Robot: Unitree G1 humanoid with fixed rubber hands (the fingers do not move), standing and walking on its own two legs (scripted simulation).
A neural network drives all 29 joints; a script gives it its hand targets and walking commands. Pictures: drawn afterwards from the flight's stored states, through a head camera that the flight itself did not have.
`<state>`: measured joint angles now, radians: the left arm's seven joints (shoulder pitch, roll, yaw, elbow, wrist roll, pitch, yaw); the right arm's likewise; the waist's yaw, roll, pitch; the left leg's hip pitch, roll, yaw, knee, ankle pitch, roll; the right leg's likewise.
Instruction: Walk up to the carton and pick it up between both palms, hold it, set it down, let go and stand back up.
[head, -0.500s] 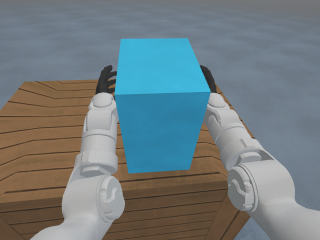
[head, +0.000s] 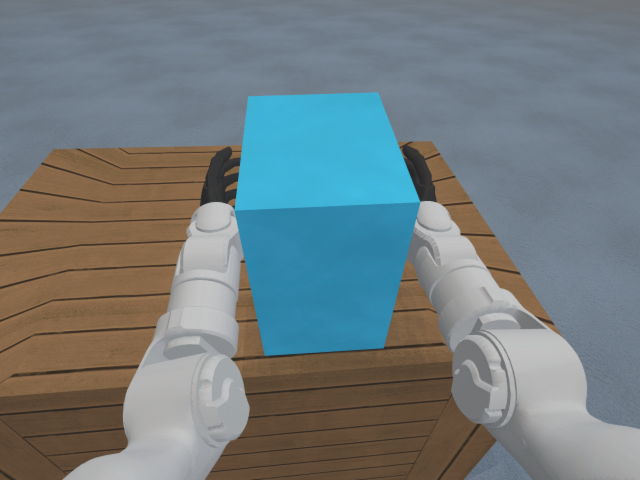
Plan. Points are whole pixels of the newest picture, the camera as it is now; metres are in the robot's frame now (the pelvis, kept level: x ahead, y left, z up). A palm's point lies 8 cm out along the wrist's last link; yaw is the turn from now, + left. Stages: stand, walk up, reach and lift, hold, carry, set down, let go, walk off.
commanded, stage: set down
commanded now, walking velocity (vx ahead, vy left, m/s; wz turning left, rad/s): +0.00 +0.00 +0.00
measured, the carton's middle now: (319, 228) +0.41 +0.03 +0.15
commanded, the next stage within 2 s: none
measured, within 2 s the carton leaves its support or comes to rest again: rests again in 1.44 s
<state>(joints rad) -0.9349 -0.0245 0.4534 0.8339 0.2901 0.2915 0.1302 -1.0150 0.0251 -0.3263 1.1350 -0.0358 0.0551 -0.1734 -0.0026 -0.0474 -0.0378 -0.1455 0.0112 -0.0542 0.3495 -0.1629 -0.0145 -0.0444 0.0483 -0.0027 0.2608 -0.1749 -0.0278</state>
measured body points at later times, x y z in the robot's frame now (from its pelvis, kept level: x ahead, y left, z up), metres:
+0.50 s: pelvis +0.01 +0.00 +0.00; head +0.01 +0.03 +0.45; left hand +0.44 +0.16 +0.14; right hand +0.45 -0.10 +0.15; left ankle +0.02 +0.12 -0.75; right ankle -0.02 -0.10 -0.75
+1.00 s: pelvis +0.01 +0.01 +0.00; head +0.04 +0.02 +0.45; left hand +0.45 +0.16 +0.11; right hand +0.45 -0.10 +0.11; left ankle +0.02 +0.12 -0.75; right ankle -0.02 -0.10 -0.75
